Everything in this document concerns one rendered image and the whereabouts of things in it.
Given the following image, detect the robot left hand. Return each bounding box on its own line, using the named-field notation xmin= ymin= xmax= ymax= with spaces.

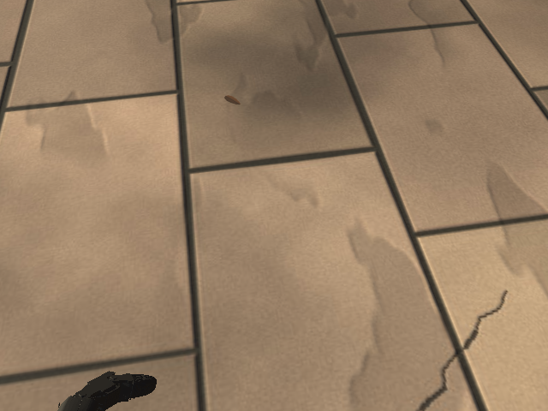
xmin=57 ymin=371 xmax=157 ymax=411

